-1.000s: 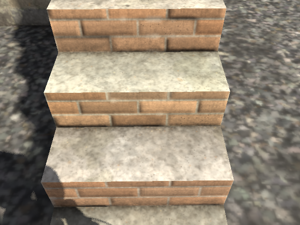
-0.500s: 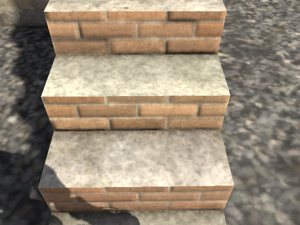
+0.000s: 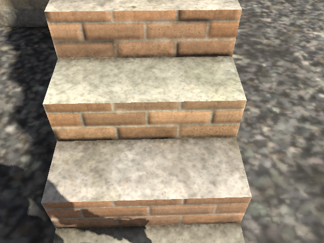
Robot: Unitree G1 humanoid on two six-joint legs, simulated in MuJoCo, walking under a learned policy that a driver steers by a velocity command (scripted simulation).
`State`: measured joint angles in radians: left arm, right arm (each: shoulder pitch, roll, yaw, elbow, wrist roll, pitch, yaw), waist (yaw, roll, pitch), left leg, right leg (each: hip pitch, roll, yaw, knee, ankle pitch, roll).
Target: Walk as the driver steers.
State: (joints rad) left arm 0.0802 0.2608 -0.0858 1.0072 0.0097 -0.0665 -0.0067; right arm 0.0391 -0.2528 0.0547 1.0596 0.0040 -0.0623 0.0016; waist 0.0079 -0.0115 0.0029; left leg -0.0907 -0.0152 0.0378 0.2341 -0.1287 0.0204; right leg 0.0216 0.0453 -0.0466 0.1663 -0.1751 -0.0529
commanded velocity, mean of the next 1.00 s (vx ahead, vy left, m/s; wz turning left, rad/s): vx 0.50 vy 0.00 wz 0.00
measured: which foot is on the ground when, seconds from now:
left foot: down 0.00-1.00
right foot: down 0.00-1.00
